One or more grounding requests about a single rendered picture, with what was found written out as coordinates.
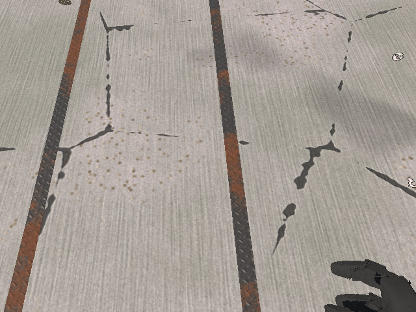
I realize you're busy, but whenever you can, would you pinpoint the robot right hand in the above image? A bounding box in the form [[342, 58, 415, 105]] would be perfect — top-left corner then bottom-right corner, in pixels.
[[324, 259, 416, 312]]

